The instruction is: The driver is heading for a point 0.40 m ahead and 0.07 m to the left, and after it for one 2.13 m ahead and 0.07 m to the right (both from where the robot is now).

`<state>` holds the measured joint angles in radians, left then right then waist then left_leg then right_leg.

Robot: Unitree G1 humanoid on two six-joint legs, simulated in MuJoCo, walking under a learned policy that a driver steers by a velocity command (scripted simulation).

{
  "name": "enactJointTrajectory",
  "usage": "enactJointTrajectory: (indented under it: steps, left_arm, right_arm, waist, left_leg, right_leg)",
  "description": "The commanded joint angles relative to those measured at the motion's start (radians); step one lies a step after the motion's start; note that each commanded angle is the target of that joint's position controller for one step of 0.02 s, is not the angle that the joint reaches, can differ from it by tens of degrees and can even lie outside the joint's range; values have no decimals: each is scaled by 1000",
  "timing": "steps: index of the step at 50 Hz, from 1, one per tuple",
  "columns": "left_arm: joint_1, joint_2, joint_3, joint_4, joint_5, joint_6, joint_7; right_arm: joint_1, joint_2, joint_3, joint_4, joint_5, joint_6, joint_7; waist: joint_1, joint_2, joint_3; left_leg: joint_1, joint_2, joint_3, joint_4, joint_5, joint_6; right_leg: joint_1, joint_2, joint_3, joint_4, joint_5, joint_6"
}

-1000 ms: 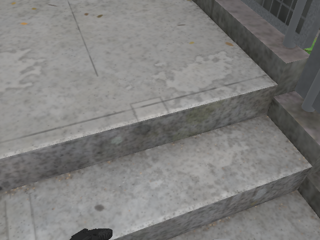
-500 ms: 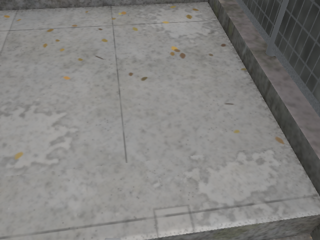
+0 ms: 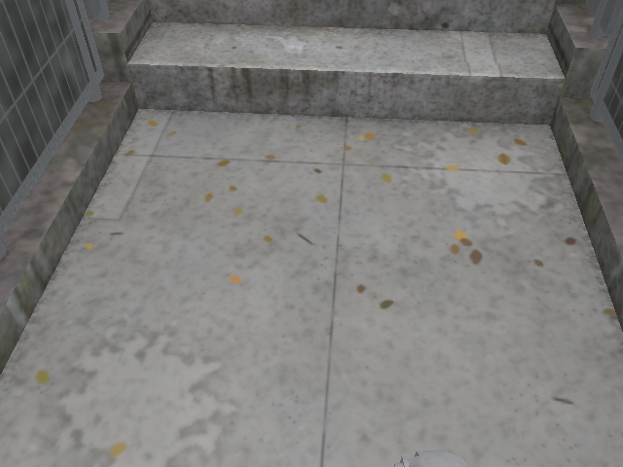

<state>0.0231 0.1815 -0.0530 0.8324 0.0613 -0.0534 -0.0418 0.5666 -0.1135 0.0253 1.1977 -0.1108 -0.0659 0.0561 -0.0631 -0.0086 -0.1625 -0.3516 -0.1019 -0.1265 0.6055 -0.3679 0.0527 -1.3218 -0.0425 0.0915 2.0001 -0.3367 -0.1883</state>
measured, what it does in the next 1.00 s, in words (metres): climbs, turning left: right foot 0.16 m higher, then left foot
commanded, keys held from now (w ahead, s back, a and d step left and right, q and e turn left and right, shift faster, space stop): w+q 0.58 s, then w+e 0.42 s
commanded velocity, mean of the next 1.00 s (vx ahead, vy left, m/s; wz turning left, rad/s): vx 0.50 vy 0.00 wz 0.33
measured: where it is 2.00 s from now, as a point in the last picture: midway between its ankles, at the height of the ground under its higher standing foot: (257, 261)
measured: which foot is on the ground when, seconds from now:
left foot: down 0.00-0.14, up 0.16-0.78, down 0.80-1.00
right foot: up 0.00-0.10, down 0.12-0.84, up 0.86-1.00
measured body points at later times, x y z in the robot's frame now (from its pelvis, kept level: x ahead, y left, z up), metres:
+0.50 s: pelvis +0.24 -0.08 +0.17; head +0.23 -0.08 +0.62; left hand +0.13 +0.11 +0.02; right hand +0.52 -0.22 +0.09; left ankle +0.32 +0.10 -0.40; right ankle +0.21 -0.16 -0.56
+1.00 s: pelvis +0.50 +0.08 +0.17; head +0.51 +0.07 +0.62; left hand +0.46 +0.31 +0.03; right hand +0.58 -0.15 +0.02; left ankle +0.44 +0.16 -0.56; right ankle +0.45 -0.09 -0.43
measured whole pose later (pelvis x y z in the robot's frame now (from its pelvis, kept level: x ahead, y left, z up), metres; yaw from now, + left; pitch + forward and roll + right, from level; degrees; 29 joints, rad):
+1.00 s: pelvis +0.50 +0.08 +0.17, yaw +16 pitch +2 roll +2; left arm 0.34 0.17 0.05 1.00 0.05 -0.11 -0.08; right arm 0.32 -0.18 -0.10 1.02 -0.06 -0.07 0.00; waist -0.02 -0.01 -0.04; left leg -0.21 -0.01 0.16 0.48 -0.31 0.04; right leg -0.54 -0.10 0.05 1.41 -0.33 -0.12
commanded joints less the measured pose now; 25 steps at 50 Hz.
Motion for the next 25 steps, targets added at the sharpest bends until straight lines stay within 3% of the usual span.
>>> enactJointTrajectory:
  steps: [1, 2, 3, 4, 5, 6, 7, 8, 9, 10, 11, 12, 13, 14, 15, 16, 17, 18, 19, 20, 21, 22, 24, 25]
  left_arm:
    - [-323, 47, -20, -187, -5, 1, 25]
    - [-367, 8, -36, -208, -15, 20, 20]
    - [-323, -14, -36, -206, -5, 16, -3]
    - [-249, 26, -25, -182, -15, 17, -16]
    - [-184, 81, -3, -149, -20, 9, -16]
    - [-44, 146, 29, -119, -40, -14, -4]
    - [160, 189, 45, -67, -21, -38, 18]
    - [367, 298, 72, -36, 2, -30, 40]
    - [470, 311, 74, -3, 2, -37, 48]
    - [398, 298, 72, 26, -13, -54, 40]
    - [278, 216, 66, 52, -22, -53, 24]
    - [245, 90, 44, 89, -21, -46, 17]
    - [225, -19, 23, 109, -20, -44, 21]
    - [188, -88, 8, 126, -18, -45, 28]
    - [166, -102, 9, 139, -18, -48, 36]
    - [142, -104, 5, 149, -21, -60, 42]
    - [143, -102, 4, 165, 7, -67, 42]
    - [107, -36, 23, 135, 12, -78, 40]
    - [105, -2, 27, 142, 18, -75, 39]
    - [119, -4, 17, 130, 14, -81, 41]
    - [151, 16, 16, 135, 32, -84, 39]
    - [206, 11, 14, 148, 41, -82, 38]
    - [301, 57, 22, 164, 58, -73, 34]
    - [328, 67, 25, 160, 51, -74, 29]
  right_arm:
    - [-186, -151, -18, -144, 24, -48, 28]
    - [-186, -188, -21, -166, 55, -46, 41]
    - [-189, -207, -21, -196, 93, -61, 44]
    - [-202, -253, -30, -215, 96, -69, 55]
    - [-181, -290, -48, -230, 104, -76, 54]
    - [-137, -296, -56, -207, 83, -88, 54]
    - [-116, -195, -48, -229, 65, -102, 49]
    - [-76, -75, -22, -270, 43, -87, 56]
    - [-189, -102, -43, -249, 60, -66, 59]
    - [-246, -108, -50, -248, 67, -60, 50]
    - [-219, -106, -48, -221, 68, -56, 32]
    - [-247, -99, -45, -236, 53, -49, 23]
    - [-310, -89, -37, -275, 46, -37, 21]
    - [-346, -64, -29, -283, 50, -24, 23]
    - [-368, -60, -28, -282, 60, -19, 30]
    - [-412, -75, -26, -304, 68, -27, 36]
    - [-432, -87, -25, -314, 68, -40, 43]
    - [-455, -106, -35, -325, 74, -49, 54]
    - [-511, -154, -49, -342, 76, -47, 64]
    - [-514, -173, -61, -334, 75, -48, 76]
    - [-517, -184, -67, -339, 84, -48, 79]
    - [-529, -179, -70, -337, 87, -52, 77]
    - [-535, -158, -67, -354, 93, -53, 68]
    - [-548, -160, -71, -350, 89, -48, 63]
  waist:
    - [45, -3, 53]
    - [46, 52, 76]
    - [74, 159, 124]
    - [95, 165, 103]
    - [108, 140, 56]
    - [135, 135, -51]
    - [170, -28, -254]
    - [221, -326, -422]
    - [275, -349, -208]
    - [230, -272, 8]
    - [143, -205, 71]
    - [106, -36, 50]
    - [68, 27, 29]
    - [36, 12, 46]
    - [14, -3, 73]
    - [-4, 22, 96]
    - [-18, 40, 63]
    - [-12, 9, 88]
    - [10, -27, 99]
    - [14, -54, 87]
    - [23, -51, 98]
    - [39, -13, 83]
    - [71, -8, 70]
    - [83, -17, 69]
  left_leg:
    - [-326, 177, -206, -404, 28, 149]
    - [-528, 201, -237, -537, -34, 181]
    - [-515, 261, -272, -574, 20, 215]
    - [-320, 306, -256, -514, 360, 215]
    - [-69, 312, -224, -396, 818, 195]
    - [84, 293, -181, -201, 1208, 137]
    - [-136, 160, -132, 153, 1101, 73]
    - [-486, -1, -124, 479, 318, 53]
    - [-686, -1, -194, 1065, 274, 52]
    - [-819, 34, -164, 1248, 353, 65]
    - [-795, 75, -82, 1276, 377, 73]
    - [-760, 94, -66, 1290, 366, 86]
    - [-729, 128, -61, 1287, 344, 98]
    - [-741, 145, -73, 1297, 343, 121]
    - [-768, 148, -85, 1268, 305, 146]
    - [-783, 156, -48, 1216, 297, 164]
    - [-723, 170, -53, 1138, 377, 181]
    - [-659, 166, -3, 1017, 380, 176]
    - [-643, 163, 18, 947, 391, 156]
    - [-622, 161, 30, 945, 411, 154]
    - [-675, 158, -1, 978, 446, 147]
    - [-724, 149, -23, 918, 471, 144]
    - [-771, 157, -25, 786, 501, 121]
    - [-761, 156, -5, 720, 510, 101]
  right_leg:
    - [357, -74, -117, -515, -98, 62]
    - [625, -51, -156, -581, -160, 119]
    - [699, -14, -218, -537, -190, 156]
    - [659, 22, -224, -597, -111, 143]
    - [607, 75, -232, -744, -129, 125]
    - [706, 90, -145, -820, -79, 78]
    - [1084, -38, 176, -949, 133, -63]
    - [1425, -297, 779, -1355, -78, -176]
    - [1252, -336, 1036, -1552, -548, -123]
    - [1070, -306, 883, -1570, -754, -95]
    - [955, -295, 651, -1523, -569, -94]
    - [933, -300, 508, -1488, -358, -92]
    - [920, -306, 451, -1498, -224, -82]
    - [894, -282, 398, -1531, -153, -67]
    - [885, -251, 312, -1552, -105, -42]
    - [888, -241, 214, -1596, -40, -21]
    - [874, -205, 110, -1627, 44, 35]
    - [865, -174, -18, -1693, 73, 50]
    - [873, -163, -77, -1740, 92, 50]
    - [908, -158, -128, -1752, 168, 43]
    - [977, -172, -151, -1750, 264, 38]
    - [1074, -177, -170, -1740, 346, 31]
    - [1250, -211, -221, -1740, 513, 22]
    - [1293, -209, -251, -1742, 542, 13]
Keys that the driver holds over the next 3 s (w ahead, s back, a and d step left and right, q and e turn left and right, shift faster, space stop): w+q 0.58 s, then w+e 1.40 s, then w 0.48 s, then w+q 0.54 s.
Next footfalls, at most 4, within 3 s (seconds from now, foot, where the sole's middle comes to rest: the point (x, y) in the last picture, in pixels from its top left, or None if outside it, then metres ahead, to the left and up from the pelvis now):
0.12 right None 0.25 -0.16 -0.60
0.80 left None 0.47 0.18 -0.60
1.30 right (284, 312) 0.87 0.04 -0.60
1.84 left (228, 230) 1.14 0.18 -0.60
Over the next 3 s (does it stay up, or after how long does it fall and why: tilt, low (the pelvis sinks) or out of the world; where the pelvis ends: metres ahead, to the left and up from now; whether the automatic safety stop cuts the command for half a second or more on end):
stays up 1.55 -0.03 0.15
